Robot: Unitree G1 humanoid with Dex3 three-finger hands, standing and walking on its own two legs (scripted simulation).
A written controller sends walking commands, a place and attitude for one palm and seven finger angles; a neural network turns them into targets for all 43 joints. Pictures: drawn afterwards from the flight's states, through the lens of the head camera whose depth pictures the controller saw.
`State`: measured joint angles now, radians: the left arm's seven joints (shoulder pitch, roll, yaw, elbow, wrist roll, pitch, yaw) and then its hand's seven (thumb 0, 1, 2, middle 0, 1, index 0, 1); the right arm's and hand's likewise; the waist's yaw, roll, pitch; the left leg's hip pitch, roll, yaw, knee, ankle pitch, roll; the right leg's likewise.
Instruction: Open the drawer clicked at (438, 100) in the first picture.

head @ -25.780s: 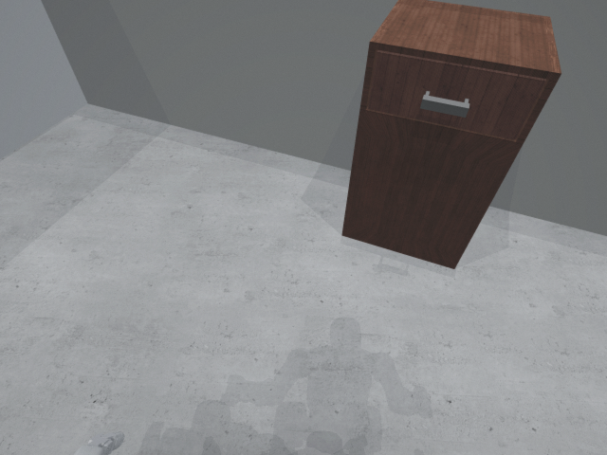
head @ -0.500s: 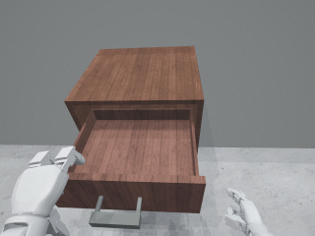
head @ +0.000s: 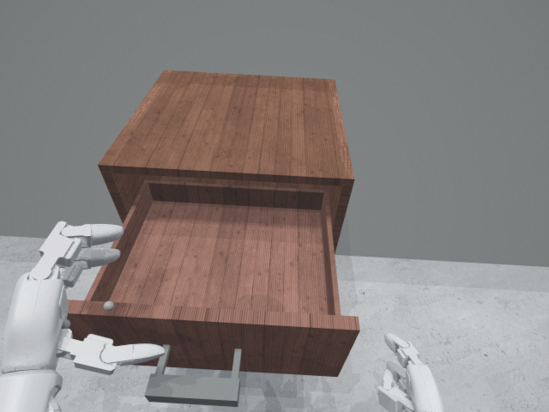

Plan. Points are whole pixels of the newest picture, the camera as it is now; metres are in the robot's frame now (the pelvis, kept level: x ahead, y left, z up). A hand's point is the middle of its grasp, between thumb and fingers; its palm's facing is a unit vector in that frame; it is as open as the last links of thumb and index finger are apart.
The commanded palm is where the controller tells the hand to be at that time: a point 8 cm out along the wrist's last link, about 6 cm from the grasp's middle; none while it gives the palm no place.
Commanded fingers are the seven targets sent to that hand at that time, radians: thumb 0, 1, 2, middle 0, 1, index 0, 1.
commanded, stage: draw the hand back to the body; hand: left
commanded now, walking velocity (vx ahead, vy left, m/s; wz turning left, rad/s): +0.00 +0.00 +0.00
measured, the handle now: (197, 371) +0.19 +0.14 -0.04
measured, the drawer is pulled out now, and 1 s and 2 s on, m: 0.29 0.29 0.29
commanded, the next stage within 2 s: step back with the hand held close in 0.74 s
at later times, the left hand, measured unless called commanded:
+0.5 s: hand (100, 277) +0.20 +0.23 +0.16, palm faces +0.41 -0.81 -0.42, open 9.0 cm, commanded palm +0.15 +0.26 +0.18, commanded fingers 0.00 0.87 0.88 -0.20 -0.32 -0.20 -0.32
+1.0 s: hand (107, 271) +0.20 +0.22 +0.18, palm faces +0.38 -0.79 -0.48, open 7.4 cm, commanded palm +0.13 +0.25 +0.18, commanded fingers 0.00 0.90 0.90 -0.20 -0.30 -0.20 -0.30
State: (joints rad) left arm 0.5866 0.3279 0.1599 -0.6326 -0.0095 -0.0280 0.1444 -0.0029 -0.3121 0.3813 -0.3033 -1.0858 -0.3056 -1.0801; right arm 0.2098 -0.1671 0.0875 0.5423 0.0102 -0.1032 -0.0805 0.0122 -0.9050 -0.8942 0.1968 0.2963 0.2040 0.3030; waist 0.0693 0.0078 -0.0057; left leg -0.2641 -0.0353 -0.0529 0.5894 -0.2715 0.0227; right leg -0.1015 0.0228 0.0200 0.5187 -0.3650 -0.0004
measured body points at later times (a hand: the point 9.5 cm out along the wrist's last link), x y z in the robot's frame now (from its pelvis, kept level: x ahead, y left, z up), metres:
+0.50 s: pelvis +0.02 -0.02 +0.00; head +0.01 -0.04 +0.45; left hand +0.17 +0.27 +0.19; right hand +0.23 -0.23 -0.07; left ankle +0.03 +0.10 -0.73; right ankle -0.05 -0.13 -0.73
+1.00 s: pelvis +0.01 -0.03 +0.01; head +0.02 -0.05 +0.46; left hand +0.18 +0.26 +0.20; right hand +0.21 -0.25 -0.08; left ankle +0.03 +0.10 -0.73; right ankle -0.05 -0.13 -0.73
